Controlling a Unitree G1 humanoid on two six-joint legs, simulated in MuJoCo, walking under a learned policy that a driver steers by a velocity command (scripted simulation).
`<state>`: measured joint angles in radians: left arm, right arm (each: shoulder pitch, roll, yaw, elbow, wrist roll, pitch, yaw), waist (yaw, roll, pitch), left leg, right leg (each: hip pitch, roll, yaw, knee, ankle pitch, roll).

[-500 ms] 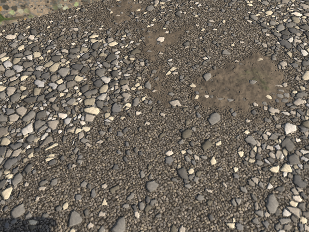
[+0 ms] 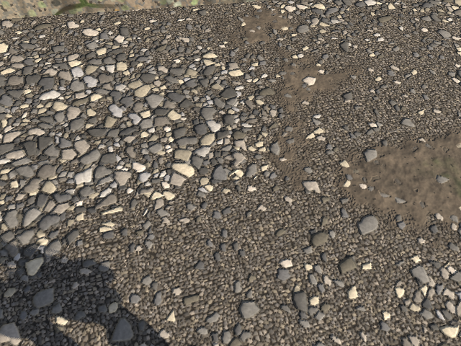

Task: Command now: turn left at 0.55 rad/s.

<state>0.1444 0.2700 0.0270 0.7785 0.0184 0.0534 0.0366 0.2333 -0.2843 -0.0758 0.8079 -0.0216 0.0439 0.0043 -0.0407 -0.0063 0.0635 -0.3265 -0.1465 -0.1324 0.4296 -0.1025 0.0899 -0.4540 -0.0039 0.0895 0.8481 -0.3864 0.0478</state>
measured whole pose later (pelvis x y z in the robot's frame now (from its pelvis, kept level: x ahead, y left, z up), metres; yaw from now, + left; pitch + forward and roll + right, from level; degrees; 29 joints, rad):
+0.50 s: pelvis +0.02 -0.05 +0.01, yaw +15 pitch +0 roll +1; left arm 0.28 0.25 0.03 0.78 0.03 0.00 0.02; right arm 0.18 -0.29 -0.06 0.82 -0.02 0.08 0.04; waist 0.04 0.02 0.04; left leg -0.32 -0.05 -0.06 0.80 -0.46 -0.02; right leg -0.17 -0.01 -0.07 0.41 -0.25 -0.05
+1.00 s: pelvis +0.18 +0.00 -0.01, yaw +8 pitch +1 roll +1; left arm 0.11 0.26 0.04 0.77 0.04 -0.01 -0.06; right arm 0.41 -0.23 -0.01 0.99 -0.03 -0.08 -0.02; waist -0.04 -0.02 0.05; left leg 0.21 -0.04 0.12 0.16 -0.39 0.03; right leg -0.61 -0.01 -0.09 0.67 -0.13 -0.09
